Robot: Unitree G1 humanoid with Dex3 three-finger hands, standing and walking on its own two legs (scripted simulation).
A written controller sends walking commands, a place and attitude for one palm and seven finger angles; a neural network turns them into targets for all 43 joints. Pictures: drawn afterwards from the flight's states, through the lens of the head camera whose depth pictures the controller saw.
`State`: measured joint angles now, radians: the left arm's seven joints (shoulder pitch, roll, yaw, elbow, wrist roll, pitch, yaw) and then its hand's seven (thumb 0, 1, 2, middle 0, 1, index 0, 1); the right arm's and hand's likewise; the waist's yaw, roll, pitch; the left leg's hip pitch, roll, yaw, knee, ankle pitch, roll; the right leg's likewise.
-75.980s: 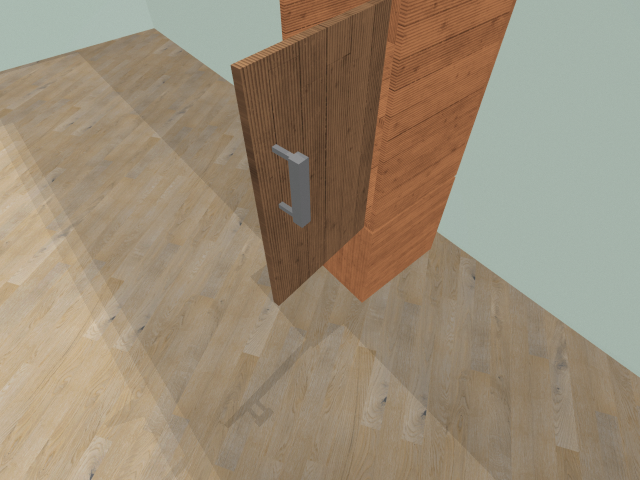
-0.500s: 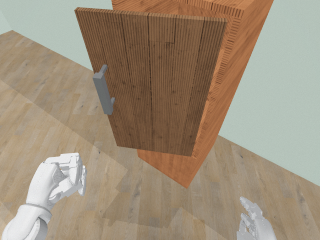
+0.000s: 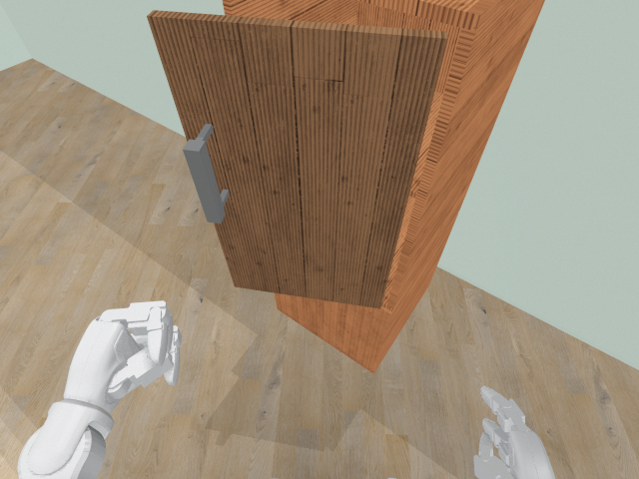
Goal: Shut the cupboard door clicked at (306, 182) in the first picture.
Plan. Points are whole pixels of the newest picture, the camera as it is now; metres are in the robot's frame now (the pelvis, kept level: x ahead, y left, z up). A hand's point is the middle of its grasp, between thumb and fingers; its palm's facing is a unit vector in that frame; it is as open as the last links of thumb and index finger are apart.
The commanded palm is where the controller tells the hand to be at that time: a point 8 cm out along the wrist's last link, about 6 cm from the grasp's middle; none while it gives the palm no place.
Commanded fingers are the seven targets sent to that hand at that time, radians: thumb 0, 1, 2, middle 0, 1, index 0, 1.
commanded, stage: bring the fist close to the handle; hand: left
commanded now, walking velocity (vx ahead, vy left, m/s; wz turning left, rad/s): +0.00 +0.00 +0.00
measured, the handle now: (211, 175) +0.52 +0.21 +0.08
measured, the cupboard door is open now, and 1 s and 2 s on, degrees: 26 26 15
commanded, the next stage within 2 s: push the door shut along its arc in 1.28 s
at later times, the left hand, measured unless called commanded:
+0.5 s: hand (191, 268) +0.34 +0.19 +0.08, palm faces -0.10 -0.99 -0.03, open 3.1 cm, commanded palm +0.33 +0.23 +0.08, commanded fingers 0.00 0.90 0.90 -1.30 -1.50 -1.30 -1.50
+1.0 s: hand (212, 216) +0.43 +0.18 +0.08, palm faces -0.10 -0.99 -0.01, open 3.1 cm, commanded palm +0.40 +0.23 +0.08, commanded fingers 0.00 0.90 0.90 -1.30 -1.50 -1.30 -1.50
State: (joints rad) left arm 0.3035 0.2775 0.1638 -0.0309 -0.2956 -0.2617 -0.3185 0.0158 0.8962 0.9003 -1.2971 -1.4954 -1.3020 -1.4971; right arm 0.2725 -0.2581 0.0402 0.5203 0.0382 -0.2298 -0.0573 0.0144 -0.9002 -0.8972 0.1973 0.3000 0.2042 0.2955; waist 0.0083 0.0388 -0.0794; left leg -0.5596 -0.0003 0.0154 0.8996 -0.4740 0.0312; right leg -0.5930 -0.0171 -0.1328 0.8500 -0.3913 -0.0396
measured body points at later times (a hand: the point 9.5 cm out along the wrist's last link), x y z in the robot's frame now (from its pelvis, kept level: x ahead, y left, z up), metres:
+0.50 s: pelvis +0.01 +0.00 +0.01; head +0.06 +0.00 +0.45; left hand +0.34 +0.24 +0.08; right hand +0.13 -0.26 -0.09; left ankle -0.01 +0.10 -0.70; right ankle +0.02 -0.10 -0.70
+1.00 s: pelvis +0.00 +0.01 +0.00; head +0.07 +0.01 +0.45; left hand +0.43 +0.23 +0.09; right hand +0.07 -0.26 -0.11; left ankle -0.01 +0.10 -0.70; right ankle +0.02 -0.10 -0.70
